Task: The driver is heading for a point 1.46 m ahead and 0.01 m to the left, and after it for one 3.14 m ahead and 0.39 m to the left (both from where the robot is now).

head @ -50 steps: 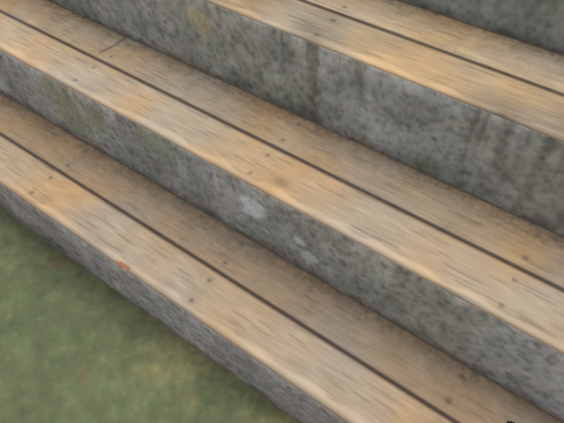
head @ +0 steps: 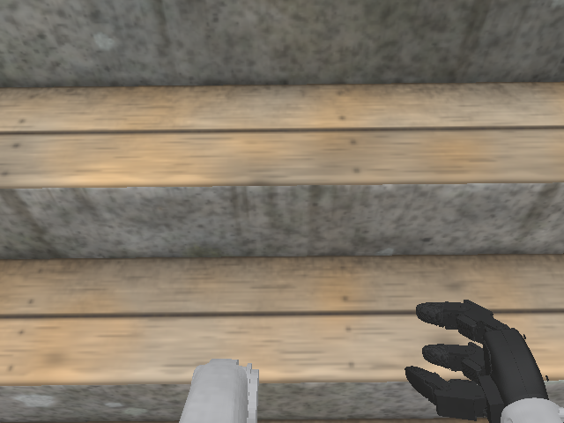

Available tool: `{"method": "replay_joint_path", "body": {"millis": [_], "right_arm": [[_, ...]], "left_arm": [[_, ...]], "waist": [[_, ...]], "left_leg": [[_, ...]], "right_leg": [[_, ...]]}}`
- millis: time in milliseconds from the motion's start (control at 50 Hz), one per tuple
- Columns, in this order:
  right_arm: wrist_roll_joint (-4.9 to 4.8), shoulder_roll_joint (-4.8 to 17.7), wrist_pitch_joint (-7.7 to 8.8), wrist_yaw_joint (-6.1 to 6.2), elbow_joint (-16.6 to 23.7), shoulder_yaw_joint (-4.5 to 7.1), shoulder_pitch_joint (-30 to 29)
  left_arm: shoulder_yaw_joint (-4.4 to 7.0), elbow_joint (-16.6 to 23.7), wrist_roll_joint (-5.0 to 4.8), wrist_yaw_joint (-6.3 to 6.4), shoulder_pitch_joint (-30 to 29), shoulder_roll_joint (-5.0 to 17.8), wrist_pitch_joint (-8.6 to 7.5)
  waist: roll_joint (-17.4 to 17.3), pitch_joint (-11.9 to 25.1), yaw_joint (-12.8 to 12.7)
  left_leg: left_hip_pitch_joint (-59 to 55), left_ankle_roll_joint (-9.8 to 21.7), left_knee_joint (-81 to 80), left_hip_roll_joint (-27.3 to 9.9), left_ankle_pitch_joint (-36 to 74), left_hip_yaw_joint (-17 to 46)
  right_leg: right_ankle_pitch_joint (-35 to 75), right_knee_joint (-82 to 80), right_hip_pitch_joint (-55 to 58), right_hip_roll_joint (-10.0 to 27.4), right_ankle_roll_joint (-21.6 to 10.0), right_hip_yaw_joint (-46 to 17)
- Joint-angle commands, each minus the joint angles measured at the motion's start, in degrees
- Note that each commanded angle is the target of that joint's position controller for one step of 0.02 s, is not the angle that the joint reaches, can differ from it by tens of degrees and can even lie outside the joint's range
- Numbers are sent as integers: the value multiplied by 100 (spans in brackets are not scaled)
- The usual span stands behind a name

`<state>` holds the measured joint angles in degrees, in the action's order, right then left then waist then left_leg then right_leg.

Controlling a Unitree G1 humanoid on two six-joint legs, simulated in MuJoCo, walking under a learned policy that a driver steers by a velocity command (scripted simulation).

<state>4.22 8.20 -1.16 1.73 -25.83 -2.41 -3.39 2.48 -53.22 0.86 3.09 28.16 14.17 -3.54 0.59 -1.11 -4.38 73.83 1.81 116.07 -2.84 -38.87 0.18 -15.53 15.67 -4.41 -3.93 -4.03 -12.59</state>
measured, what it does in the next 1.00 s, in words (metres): climbs: left foot 0.20 m higher, then right foot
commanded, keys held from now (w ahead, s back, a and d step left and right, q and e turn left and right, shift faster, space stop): w+e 0.02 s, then e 0.14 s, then no key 0.84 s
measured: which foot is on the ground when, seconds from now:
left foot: up 0.00-0.08, down 0.10-0.64, up 0.66-0.88, down 0.90-1.00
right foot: down 0.00-0.12, up 0.14-0.60, down 0.62-1.00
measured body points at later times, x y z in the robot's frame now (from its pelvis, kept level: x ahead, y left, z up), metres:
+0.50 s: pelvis +0.14 +0.06 +0.17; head +0.20 +0.07 +0.62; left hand +0.38 +0.19 +0.06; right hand +0.14 -0.18 +0.04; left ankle +0.19 +0.17 -0.54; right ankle +0.19 -0.10 -0.40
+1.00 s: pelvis +0.20 +0.02 +0.20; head +0.20 +0.03 +0.65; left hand +0.32 +0.21 +0.06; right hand +0.19 -0.20 +0.05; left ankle +0.20 +0.16 -0.54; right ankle +0.22 -0.08 -0.54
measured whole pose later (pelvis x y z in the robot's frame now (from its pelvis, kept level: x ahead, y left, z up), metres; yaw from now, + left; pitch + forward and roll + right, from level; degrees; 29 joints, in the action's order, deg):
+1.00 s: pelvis +0.20 +0.02 +0.20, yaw -11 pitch -1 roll -1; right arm 1.1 7.2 -0.6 4.1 -51.4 1.3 19.9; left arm 0.8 -47.8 0.9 2.9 16.4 6.1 -0.5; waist -0.2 0.4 0.3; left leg 9.3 -1.6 27.3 -2.7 -17.4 -0.1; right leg -10.2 24.5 -13.7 -0.4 -1.8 5.8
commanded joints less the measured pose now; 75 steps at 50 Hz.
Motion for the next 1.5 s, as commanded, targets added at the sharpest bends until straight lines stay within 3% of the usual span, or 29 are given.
{"method": "replay_joint_path", "body": {"millis": [20, 40, 60, 80, 100, 120, 140, 160, 200, 220, 240, 300, 340, 440, 480, 520, 540, 580, 620, 640, 660, 680, 740, 840, 920, 940, 1020, 1380, 1500], "right_arm": [[14, 28, 33, 15, 1386, -125, -1517], [-9, -262, -19, -8, 1278, -226, -981], [-148, -98, -82, 48, 1035, -135, -289], [-260, 276, -85, 71, 434, 132, 939], [-288, 530, -14, 93, 159, 369, 1988], [-131, 1253, 73, 214, -179, 631, 2837], [-152, 2076, 73, 299, -167, 832, 2431], [-335, 1610, -4, 316, -44, 797, 1513], [-300, 498, -117, 345, -414, 525, 389], [-320, 55, -65, 332, -701, 405, 278], [-251, -97, 4, 296, -933, 374, 350], [-182, 58, 300, 30, -1559, 464, 927], [-208, 224, 402, -30, -1711, 542, 1196], [-292, 618, 314, 241, -1825, 702, 1898], [-242, 557, 258, 418, -1760, 646, 1742], [-322, 465, 133, 426, -1601, 633, 1461], [-288, 689, 132, 428, -1560, 669, 1699], [-341, 702, 191, 321, -1609, 717, 1881], [-424, 652, 116, 129, -1823, 761, 2251], [-353, 419, 37, 85, -1822, 723, 2591], [-453, 141, 7, -2, -1647, 633, 2863], [-531, 98, -64, 15, -1828, 606, 3005], [-401, 218, -123, 143, -1965, 663, 2678], [-375, 128, -67, 166, -2183, 562, 2687], [-275, 376, 70, 283, -2297, 470, 2726], [-296, 443, 80, 253, -2276, 482, 2523], [-335, 339, 199, 284, -2419, 417, 2631], [-311, 259, 198, 277, -2756, 304, 3056], [-361, 533, 126, 244, -2734, 410, 3061]], "left_arm": [[184, 88, -55, 57, 123, 1007, 32], [228, 316, -133, 90, -261, 1015, 111], [278, 510, -143, 61, -755, 1119, 173], [365, 688, -218, -49, -854, 1545, 105], [494, 753, -371, -103, -1103, 1698, -17], [517, 1194, -441, -252, -1985, 1555, -164], [407, 1674, -139, -417, -1656, 750, -191], [339, 1637, 256, -472, -1134, 342, -150], [214, 1869, 377, -313, -1405, -124, 158], [104, 1859, 475, -209, -1259, -348, 311], [47, 1816, 458, -171, -1100, -417, 444], [-36, 1877, 251, -86, -1317, -642, 481], [-1, 1923, 213, -31, -1592, -509, 463], [55, 2248, 227, -128, -2178, -334, 502], [-24, 2213, 114, -278, -2176, -584, 565], [-71, 1864, 41, -375, -1895, -569, 636], [-82, 1872, -121, -399, -2039, -633, 631], [-34, 1562, 10, -249, -1348, -660, 540], [4, 1319, 131, -177, -1104, -591, 310], [-44, 1365, 164, -230, -1107, -622, 220], [-136, 1492, 178, -152, -1246, -602, 230], [-135, 1531, 118, -110, -1195, -646, 231], [-191, 1353, 172, 54, -1267, -667, 280], [-182, 1045, 113, 99, -1027, -469, 272], [-82, 892, -26, -11, -907, -453, 274], [-81, 832, -103, -67, -721, -525, 257], [-37, 606, 40, -52, -882, -298, 256], [-192, -18, 0, -54, -605, -246, 337], [-88, -93, -76, -47, -604, 33, 395]], "waist": [[239, -349, 9], [307, 357, 270], [366, 658, 650], [556, 1669, 1036], [759, 2497, 1651], [-625, 2900, 2275], [-3070, 3351, 1608], [-2092, 3232, 948], [-943, 896, 105], [-487, 53, -173], [-243, -188, -310], [-558, -43, -270], [-268, 18, -127], [-280, 413, 309], [-621, 520, 209], [-563, 683, 305], [-1136, 677, 486], [-1256, 921, 433], [-484, 519, 362], [33, 537, 599], [1160, 809, 721], [1278, 821, 532], [862, 42, 587], [614, 93, 620], [387, 106, 430], [-274, 115, 281], [-377, -143, 419], [-117, -305, 432], [-240, -516, 471]], "left_leg": [[-159, 25, -1380, -190, 466, -225], [-2514, 200, -2378, -103, 478, -406], [-4204, 283, -3331, 137, 545, -472], [-5664, 224, -3580, 580, 451, -715], [-6682, 279, -4682, 598, 1383, -489], [-7539, 639, -6423, -160, 1304, 1613], [-7216, 1202, -8723, -2039, 2570, 4861], [-6410, 1313, -9008, -2085, 1847, 5639], [-4534, 989, -8584, -1645, -714, 4102], [-3693, 741, -8261, -1373, -689, 3157], [-3231, 673, -8141, -1174, -267, 2349], [-3722, 803, -8074, -1149, 1700, 1312], [-4255, 749, -8304, -1232, 2242, 1051], [-5813, 1066, -8914, -1460, 3692, 619], [-5928, 1021, -9161, -1368, 3662, 389], [-5554, 816, -9260, -807, 3428, -539], [-5646, 866, -9502, -955, 3784, -289], [-5950, 733, -9138, -1214, 4430, -65], [-6252, 420, -7885, -710, 4114, -408], [-5772, 213, -7396, -621, 2072, -307], [-5058, -131, -7289, -497, 1208, -146], [-5533, -245, -7027, -389, 1263, -118], [-5559, -273, -6736, -277, 1227, 41], [-5629, -162, -7918, -20, 1210, -56], [-6353, 19, -9470, -419, 3516, 321], [-6126, 67, -9280, -474, 3359, 384], [-5977, 124, -9632, -467, 3444, 392], [-6098, 258, -9800, -420, 2967, 417], [-5628, 662, -9657, -250, 354, 673]], "right_leg": [[982, -1406, -420, 1398, -1030, -1124], [2839, -1811, -1230, 1391, -1005, -610], [4660, -1373, -1714, 1169, -726, -82], [8171, -221, -1296, 1108, -538, 258], [9701, 1251, -881, 1124, -334, 159], [6964, 3449, -2044, 438, -41, 76], [-125, 6398, -2697, -903, 280, 19], [-193, 8283, -2947, -568, 258, -545], [451, 8743, -4015, -29, 229, 235], [584, 8732, -4202, 48, 253, 321], [686, 8899, -4104, -39, 294, 432], [1058, 9856, -4776, -317, 219, 342], [1258, 9670, -5212, -304, 238, 231], [1260, 8018, -5320, 41, 598, 565], [1003, 6517, -4475, 481, 612, 696], [288, 4533, -2813, 610, 510, 1902], [-87, 3746, -2173, 745, 414, 1867], [481, 2791, -1269, 568, 176, 2027], [1119, 752, -945, 438, 171, 1869], [1866, 894, -433, 1004, 354, 1277], [3554, 736, -15, 2105, -242, -141], [1971, -92, -875, 2398, -779, -908], [615, -380, -1441, 1996, -771, -293], [2170, 206, -580, 1523, -542, 585], [712, 456, -856, 1156, -38, 859], [362, 109, -738, 1094, -28, 958], [1022, 341, -533, 1066, 79, 1120], [428, 227, -862, 1144, 149, 1223], [-1572, 655, -1587, 900, -213, 1255]]}}
Next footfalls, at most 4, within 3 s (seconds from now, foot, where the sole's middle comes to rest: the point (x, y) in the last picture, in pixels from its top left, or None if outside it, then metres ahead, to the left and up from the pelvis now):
0.10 left None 0.23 0.17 -0.58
0.62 right None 0.25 -0.10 -0.58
0.90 left None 0.24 0.15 -0.58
2.14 left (302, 305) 0.52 0.04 -0.37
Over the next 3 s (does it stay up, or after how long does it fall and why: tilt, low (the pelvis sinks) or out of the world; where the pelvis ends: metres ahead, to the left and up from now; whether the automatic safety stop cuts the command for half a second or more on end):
stays up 0.47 -0.13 0.40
